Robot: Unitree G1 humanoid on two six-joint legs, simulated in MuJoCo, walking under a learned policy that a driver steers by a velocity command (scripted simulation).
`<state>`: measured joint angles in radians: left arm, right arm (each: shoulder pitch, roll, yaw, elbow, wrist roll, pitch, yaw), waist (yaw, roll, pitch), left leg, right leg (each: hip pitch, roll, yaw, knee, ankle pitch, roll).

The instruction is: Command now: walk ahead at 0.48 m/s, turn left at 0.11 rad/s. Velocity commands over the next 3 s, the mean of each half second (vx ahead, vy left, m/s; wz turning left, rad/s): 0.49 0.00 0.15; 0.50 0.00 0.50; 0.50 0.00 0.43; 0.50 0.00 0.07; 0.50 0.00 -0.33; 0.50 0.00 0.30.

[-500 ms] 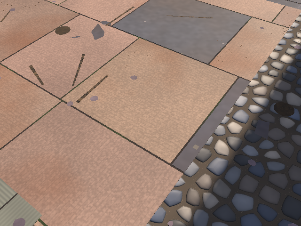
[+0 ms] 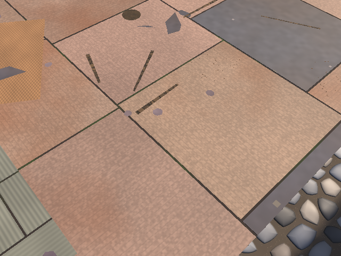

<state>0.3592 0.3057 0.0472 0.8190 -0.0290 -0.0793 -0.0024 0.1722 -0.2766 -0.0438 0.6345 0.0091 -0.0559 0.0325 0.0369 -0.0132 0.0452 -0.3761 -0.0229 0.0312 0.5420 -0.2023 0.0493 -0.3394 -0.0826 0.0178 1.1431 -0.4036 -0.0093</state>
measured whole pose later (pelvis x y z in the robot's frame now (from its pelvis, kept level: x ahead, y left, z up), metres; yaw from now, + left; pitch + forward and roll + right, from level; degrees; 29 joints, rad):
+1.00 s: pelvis +0.56 +0.05 -0.02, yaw +21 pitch +1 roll -2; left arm 0.26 0.31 0.07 0.83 -0.02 -0.05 0.00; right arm 0.12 -0.30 -0.07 0.65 0.03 -0.02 0.04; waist 0.03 0.01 0.09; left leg -0.49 -0.03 0.05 0.66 -0.19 0.11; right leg -0.13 -0.08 -0.12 0.95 -0.50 0.03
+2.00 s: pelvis +1.06 +0.31 -0.01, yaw +33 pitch +2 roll -1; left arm 0.41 0.31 0.05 0.89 -0.02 -0.04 0.00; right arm 0.02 -0.25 -0.03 0.66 0.00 -0.09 0.04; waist 0.09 0.00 0.03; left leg -0.48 0.01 0.02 0.51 -0.07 0.04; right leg -0.01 0.00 0.00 0.50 -0.44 -0.01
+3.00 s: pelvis +1.55 +0.55 -0.01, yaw +33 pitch +1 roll -3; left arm 0.30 0.28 0.08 0.87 -0.01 -0.06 0.02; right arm 0.08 -0.25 -0.05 0.79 0.02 -0.03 0.05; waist 0.06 0.02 0.04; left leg -0.59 0.07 0.04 0.63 -0.07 0.06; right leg 0.12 -0.01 -0.27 0.26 -0.38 0.03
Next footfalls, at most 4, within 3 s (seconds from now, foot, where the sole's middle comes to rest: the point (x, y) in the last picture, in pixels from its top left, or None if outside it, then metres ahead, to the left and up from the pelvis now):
0.40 right None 0.43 -0.13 -0.77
0.94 left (140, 200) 0.66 0.17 -0.77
1.44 right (156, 132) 1.02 0.12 -0.77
1.98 left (86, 111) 1.13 0.48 -0.77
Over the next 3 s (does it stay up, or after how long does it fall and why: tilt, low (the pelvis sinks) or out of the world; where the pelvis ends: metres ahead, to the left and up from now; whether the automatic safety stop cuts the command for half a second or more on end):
stays up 1.55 0.55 -0.01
